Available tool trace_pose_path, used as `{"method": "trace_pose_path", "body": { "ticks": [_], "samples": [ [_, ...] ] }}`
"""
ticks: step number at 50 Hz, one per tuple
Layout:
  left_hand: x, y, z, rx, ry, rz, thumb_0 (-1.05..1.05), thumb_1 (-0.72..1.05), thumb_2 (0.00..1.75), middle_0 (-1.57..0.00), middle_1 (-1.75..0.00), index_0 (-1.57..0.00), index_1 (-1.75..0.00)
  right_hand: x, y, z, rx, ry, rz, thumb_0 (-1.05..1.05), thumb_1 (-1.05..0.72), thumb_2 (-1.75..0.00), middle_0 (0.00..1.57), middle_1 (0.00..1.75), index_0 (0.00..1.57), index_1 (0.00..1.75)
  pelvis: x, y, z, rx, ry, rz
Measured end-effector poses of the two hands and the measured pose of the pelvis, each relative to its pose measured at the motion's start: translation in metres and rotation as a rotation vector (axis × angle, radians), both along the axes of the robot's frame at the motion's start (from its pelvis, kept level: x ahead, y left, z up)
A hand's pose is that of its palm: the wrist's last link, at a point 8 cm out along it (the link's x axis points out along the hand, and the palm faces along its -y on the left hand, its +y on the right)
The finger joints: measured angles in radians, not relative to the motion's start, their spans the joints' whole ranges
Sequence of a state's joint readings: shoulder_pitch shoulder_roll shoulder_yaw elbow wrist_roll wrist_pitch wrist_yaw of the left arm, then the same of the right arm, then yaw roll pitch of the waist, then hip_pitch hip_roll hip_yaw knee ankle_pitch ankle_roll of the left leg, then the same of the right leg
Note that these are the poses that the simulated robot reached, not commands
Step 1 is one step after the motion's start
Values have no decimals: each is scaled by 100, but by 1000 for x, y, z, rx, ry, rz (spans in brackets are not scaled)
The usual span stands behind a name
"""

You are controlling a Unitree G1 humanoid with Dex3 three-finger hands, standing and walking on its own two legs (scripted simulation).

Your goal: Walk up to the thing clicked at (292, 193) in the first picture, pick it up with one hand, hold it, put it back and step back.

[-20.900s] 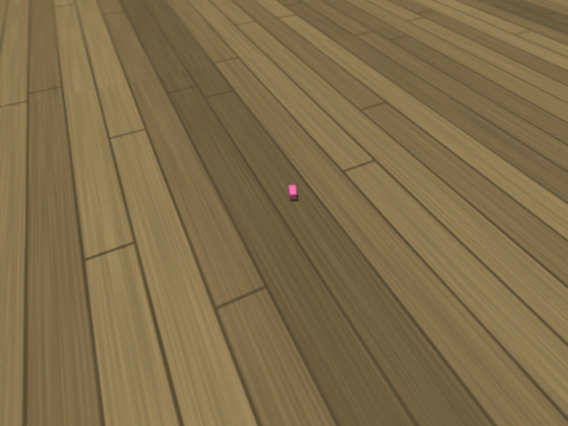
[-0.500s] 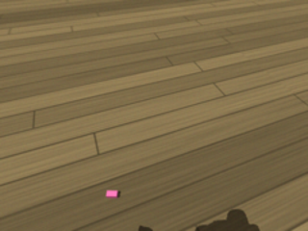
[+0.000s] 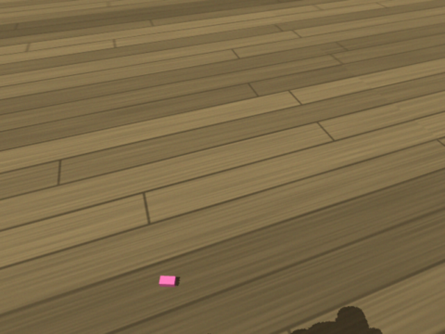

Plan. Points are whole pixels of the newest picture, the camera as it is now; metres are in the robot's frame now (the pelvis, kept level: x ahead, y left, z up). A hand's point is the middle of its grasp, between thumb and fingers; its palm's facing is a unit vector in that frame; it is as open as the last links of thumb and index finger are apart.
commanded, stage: walk up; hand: left
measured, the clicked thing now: (167, 281) +0.48 +0.27 -0.76
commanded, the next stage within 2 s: stand in 0.52 s
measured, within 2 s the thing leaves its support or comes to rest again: neither
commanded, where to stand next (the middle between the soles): +0.10 +0.02 m, yaw +0 degrees
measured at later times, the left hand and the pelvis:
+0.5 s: hand out of the picture +0.09 +0.26 -0.16, palm faces +0.01 -0.94 -0.34, open 7.4 cm; pelvis +0.00 +0.00 +0.00, yaw +0 degrees
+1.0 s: hand out of the picture +0.07 +0.26 -0.15, palm faces -0.01 -0.94 -0.35, open 7.4 cm; pelvis +0.00 +0.00 +0.00, yaw +0 degrees
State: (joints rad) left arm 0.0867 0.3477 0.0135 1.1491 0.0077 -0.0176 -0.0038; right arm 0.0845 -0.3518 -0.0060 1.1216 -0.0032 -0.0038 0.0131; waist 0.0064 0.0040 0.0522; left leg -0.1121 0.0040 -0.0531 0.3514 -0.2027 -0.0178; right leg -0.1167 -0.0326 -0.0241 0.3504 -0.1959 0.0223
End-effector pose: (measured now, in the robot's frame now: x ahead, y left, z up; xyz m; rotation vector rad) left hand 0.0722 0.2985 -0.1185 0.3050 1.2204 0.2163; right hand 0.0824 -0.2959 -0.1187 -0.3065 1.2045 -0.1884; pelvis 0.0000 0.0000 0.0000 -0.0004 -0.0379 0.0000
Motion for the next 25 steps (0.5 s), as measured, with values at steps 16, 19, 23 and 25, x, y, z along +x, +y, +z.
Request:
{"method": "trace_pose_path", "body": {
  "ticks": [16,19,23,25],
  "samples": [
    [-2,1,-1,-1,2,6,1,90,90,-20,-30,-20,-30,-18,-1,-2,-5,38,-22,0,-90,-89,20,30,20,30,0,1,0,-2,-4,2],
    [1,1,0,-2,-8,5,1,90,90,-20,-30,-20,-30,-18,0,-1,-5,37,-22,0,-90,-89,20,30,20,30,0,1,0,-2,-3,3],
    [4,2,0,-3,-17,2,1,90,90,-20,-30,-20,-30,-17,1,-1,-5,34,-20,0,-90,-89,20,30,20,30,0,2,0,-1,-3,4],
    [5,2,0,-3,-19,1,1,90,90,-20,-30,-20,-30,-17,2,-1,-5,33,-18,0,-90,-89,20,30,20,30,1,2,0,-2,-2,4]
  ]
}}
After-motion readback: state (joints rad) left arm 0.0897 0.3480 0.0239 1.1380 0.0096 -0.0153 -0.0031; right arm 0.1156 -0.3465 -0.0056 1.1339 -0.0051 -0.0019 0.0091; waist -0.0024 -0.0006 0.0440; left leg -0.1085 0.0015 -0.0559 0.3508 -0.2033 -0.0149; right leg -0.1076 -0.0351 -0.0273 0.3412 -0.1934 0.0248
